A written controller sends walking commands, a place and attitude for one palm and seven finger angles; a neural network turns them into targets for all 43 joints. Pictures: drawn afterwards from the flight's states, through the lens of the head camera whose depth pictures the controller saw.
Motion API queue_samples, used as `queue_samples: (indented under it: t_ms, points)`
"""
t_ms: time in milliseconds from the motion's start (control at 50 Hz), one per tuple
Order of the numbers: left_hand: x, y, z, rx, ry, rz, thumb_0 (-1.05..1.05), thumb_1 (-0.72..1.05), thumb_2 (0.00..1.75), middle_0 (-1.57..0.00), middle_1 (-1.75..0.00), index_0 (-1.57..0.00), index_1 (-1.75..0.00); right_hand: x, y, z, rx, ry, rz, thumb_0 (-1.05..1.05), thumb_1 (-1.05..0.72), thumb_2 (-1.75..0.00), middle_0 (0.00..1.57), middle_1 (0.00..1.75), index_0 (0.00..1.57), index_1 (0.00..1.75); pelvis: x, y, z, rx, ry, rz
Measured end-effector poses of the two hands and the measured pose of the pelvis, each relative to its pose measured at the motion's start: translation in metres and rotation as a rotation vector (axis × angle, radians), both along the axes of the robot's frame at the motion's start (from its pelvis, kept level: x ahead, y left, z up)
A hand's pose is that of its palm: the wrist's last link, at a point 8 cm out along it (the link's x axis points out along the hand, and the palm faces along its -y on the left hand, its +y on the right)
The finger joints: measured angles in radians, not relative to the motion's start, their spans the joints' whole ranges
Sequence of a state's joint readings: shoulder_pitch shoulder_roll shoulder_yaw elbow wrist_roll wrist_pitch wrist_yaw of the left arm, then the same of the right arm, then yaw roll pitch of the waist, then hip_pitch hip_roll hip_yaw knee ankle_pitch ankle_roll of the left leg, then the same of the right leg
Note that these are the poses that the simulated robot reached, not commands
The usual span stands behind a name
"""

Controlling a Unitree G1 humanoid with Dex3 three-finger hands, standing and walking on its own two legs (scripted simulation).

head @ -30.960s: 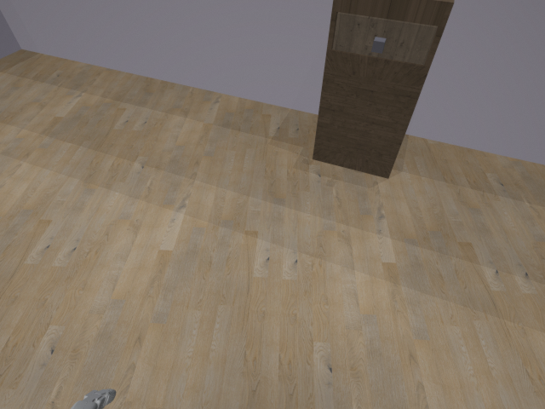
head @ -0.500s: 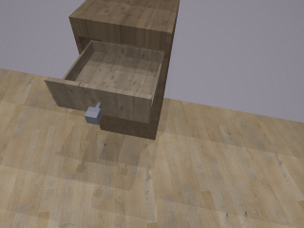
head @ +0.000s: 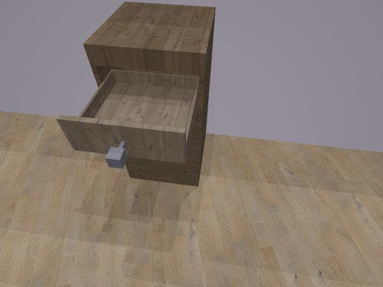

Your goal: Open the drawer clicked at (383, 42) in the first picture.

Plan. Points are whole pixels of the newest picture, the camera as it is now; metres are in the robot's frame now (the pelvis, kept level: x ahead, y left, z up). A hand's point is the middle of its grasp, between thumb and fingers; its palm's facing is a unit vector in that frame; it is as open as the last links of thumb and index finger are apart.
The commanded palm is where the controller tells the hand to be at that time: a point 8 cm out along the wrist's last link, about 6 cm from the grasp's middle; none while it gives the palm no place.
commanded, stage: let the arm hang, fingers relaxed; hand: left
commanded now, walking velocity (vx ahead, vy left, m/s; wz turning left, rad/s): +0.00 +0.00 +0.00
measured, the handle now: (119, 152) +0.49 +0.25 -0.07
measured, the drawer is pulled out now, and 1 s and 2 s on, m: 0.30 0.30 0.30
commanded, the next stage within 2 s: look to check the result in 0.16 s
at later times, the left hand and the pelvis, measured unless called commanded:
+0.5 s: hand out of the picture +0.00 +0.14 -0.17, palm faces +0.04 -0.98 -0.18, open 7.4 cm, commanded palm none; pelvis +0.02 -0.02 +0.00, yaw +0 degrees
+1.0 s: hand out of the picture +0.02 +0.12 -0.17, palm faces +0.06 -0.98 -0.18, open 7.4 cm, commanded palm none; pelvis +0.04 -0.04 +0.00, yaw +0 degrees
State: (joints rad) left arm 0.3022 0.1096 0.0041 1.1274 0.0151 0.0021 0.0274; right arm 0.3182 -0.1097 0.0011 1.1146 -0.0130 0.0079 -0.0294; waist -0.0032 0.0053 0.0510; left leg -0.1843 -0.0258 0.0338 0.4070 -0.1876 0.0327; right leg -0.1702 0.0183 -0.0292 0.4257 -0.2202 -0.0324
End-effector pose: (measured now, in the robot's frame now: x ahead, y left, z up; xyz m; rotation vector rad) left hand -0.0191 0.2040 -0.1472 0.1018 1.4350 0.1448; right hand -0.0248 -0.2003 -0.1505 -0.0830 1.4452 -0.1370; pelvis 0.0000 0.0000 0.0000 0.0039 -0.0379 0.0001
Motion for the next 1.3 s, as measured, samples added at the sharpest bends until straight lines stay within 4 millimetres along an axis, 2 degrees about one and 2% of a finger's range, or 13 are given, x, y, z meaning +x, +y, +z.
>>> queue_samples:
  t_ms: [260,500,760,1300]
  points:
    - [0.002,-0.008,0.000,0.001,0.030,0.010,0.00,0.91,0.90,-0.20,-0.30,-0.20,-0.30,-0.005,-0.010,0.002,-0.013,0.043,-0.013,0.01,-0.91,-0.90,0.20,0.30,0.20,0.30,0.007,-0.008,0.000,0.000,0.007,0.000]
    - [0.010,-0.012,0.004,0.023,0.037,0.012,0.00,0.91,0.90,-0.20,-0.30,-0.20,-0.30,0.014,-0.013,-0.001,0.007,0.028,-0.008,0.01,-0.91,-0.90,0.20,0.30,0.20,0.30,0.017,-0.016,0.001,0.003,0.011,-0.001]
    - [0.028,-0.023,0.003,0.023,0.012,0.013,0.01,0.91,0.90,-0.20,-0.30,-0.20,-0.30,0.034,-0.029,-0.002,-0.007,0.006,0.002,0.01,-0.91,-0.90,0.20,0.30,0.20,0.30,0.028,-0.027,0.001,0.007,0.011,0.002]
    - [0.037,-0.041,0.004,0.030,0.012,0.024,0.00,0.91,0.90,-0.20,-0.30,-0.20,-0.30,0.042,-0.048,-0.003,-0.008,0.021,0.001,0.01,-0.91,-0.90,0.20,0.30,0.20,0.30,0.039,-0.045,0.000,0.007,0.008,0.005]
